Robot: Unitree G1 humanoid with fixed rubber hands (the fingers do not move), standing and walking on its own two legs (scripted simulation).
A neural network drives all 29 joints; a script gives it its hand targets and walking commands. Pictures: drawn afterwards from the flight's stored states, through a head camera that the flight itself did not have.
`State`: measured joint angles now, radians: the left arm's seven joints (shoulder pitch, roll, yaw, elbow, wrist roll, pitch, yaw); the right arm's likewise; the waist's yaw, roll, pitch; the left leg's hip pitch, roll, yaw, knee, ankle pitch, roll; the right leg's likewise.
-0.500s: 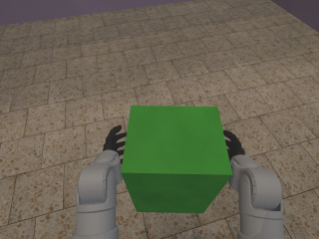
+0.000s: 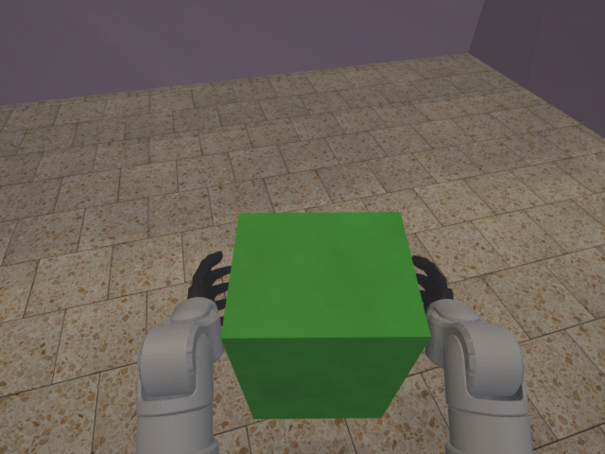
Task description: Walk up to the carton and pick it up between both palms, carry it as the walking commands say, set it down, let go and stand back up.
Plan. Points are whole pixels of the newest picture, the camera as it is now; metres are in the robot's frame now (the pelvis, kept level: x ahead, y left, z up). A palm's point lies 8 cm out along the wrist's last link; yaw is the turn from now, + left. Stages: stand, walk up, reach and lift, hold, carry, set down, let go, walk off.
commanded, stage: carry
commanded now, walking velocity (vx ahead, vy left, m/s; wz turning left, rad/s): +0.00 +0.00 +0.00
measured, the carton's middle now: (318, 327) +0.29 +0.00 +0.03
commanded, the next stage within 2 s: none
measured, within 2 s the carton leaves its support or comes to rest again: neither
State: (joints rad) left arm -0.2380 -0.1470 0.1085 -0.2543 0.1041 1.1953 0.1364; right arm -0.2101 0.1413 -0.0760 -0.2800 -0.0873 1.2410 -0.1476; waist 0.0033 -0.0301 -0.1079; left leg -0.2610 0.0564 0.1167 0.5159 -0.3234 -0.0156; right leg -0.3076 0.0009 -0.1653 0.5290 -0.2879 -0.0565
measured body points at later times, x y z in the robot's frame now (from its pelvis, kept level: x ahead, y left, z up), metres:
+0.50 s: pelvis -0.05 +0.01 +0.00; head -0.09 +0.02 +0.45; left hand +0.23 +0.15 +0.09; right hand +0.22 -0.13 +0.09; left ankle -0.04 +0.12 -0.73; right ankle -0.01 -0.07 -0.73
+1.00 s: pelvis -0.09 +0.02 +0.00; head -0.12 +0.03 +0.45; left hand +0.19 +0.16 +0.07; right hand +0.18 -0.12 +0.08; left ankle -0.04 +0.12 -0.73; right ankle -0.01 -0.07 -0.73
